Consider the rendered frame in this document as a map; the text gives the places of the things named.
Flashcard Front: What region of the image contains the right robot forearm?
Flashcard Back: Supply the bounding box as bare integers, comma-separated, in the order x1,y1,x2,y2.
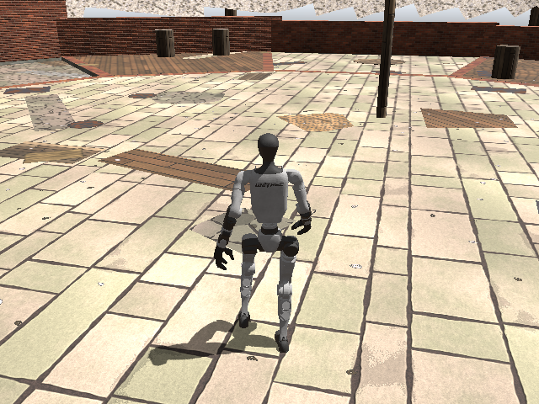
300,201,312,225

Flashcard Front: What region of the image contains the right robot upper arm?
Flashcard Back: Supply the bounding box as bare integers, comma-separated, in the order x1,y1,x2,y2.
286,169,310,214

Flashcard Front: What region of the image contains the robot head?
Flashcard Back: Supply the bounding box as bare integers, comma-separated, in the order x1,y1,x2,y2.
254,133,283,174

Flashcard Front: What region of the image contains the right robot foot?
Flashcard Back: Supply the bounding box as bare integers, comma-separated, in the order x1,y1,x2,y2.
275,330,289,353

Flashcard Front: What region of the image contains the robot right hand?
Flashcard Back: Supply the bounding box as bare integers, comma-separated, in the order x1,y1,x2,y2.
291,219,311,235

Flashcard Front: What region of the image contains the left robot forearm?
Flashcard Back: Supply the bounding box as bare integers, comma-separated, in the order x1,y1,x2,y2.
216,205,237,248

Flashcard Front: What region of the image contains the robot left hand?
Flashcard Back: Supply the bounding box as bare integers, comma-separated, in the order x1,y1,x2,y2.
214,245,234,270

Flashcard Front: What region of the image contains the left robot upper arm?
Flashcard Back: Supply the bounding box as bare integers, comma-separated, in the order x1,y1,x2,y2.
228,170,251,219

